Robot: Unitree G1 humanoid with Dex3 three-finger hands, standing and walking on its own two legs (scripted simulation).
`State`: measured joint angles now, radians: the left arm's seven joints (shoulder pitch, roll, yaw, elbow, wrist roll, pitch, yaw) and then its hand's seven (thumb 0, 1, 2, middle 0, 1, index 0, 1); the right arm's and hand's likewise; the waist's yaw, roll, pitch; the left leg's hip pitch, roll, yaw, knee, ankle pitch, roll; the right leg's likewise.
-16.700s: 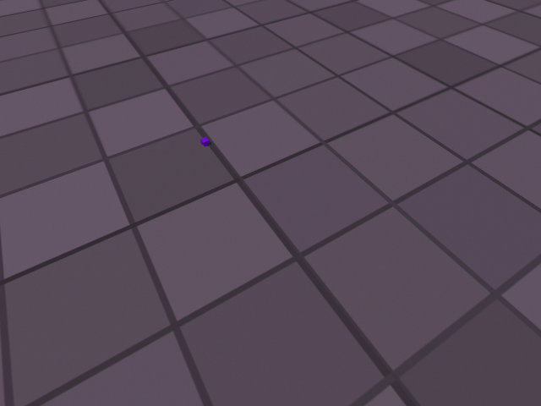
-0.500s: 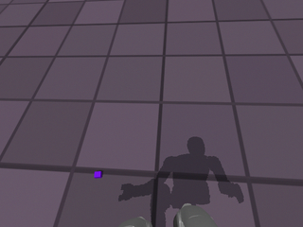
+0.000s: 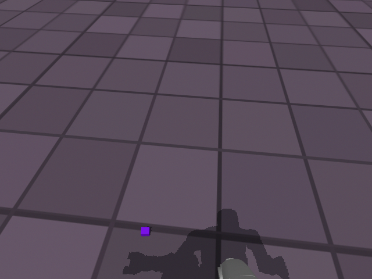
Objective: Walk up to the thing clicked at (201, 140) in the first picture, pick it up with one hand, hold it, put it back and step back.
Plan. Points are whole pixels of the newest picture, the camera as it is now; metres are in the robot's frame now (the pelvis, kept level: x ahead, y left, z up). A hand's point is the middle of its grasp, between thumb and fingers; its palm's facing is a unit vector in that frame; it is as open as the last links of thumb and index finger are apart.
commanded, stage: walk up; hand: left
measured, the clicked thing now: (145, 231) +0.47 +0.22 -0.71
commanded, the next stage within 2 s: none
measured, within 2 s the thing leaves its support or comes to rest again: neither
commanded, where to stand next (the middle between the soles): +0.10 -0.04 m, yaw -1 degrees
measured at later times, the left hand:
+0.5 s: hand (105, 266) +0.18 +0.21 -0.11, palm faces -0.10 -0.92 -0.38, open 7.4 cm
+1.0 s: hand out of the picture +0.10 +0.21 -0.11, palm faces -0.06 -0.92 -0.39, open 7.4 cm
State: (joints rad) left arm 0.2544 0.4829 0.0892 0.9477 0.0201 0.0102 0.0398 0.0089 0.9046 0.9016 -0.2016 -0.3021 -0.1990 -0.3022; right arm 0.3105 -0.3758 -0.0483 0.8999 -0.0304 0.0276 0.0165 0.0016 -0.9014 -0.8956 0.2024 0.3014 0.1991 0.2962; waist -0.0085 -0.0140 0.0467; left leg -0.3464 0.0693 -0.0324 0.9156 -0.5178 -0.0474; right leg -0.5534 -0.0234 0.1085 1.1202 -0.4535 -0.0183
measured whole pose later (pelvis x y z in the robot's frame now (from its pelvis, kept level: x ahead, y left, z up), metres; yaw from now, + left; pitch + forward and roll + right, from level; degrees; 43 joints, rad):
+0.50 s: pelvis +0.04 -0.04 +0.02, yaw -4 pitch -2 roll +1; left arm 0.14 0.37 0.05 0.85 0.02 0.01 -0.01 0.01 0.90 0.90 -0.20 -0.30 -0.20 -0.30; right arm 0.25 -0.44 -0.04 0.89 0.01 -0.05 -0.07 0.00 -0.90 -0.90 0.20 0.30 0.20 0.30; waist -0.01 0.00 0.14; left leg -0.47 0.03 -0.01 1.05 -0.54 0.02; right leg -0.33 0.00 0.01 0.77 -0.40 -0.04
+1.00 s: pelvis +0.02 -0.05 +0.03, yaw -3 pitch -3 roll +1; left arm 0.14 0.36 0.02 1.02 0.01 0.01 -0.01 0.01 0.90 0.90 -0.20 -0.30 -0.20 -0.30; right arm 0.08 -0.41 -0.03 1.00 0.00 0.00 0.01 0.00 -0.90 -0.90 0.20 0.30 0.20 0.30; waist 0.01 0.03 0.14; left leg -0.36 0.01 0.01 0.61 -0.20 -0.01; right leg -0.29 -0.01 -0.02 0.69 -0.36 -0.02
